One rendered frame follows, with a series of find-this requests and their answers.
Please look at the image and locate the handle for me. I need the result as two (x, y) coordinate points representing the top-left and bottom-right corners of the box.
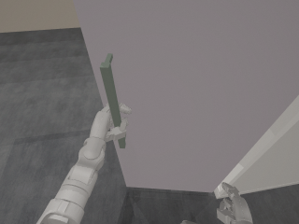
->
(99, 53), (126, 148)

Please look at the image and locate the robot left forearm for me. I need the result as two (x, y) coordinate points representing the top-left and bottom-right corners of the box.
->
(36, 137), (107, 224)

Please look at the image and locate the robot right hand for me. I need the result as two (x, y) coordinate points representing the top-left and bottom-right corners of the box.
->
(217, 182), (253, 224)

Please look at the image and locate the fridge door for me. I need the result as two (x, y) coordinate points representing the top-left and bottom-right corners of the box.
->
(73, 0), (299, 193)

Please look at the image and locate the robot left hand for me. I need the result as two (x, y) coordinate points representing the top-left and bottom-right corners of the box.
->
(90, 102), (132, 142)

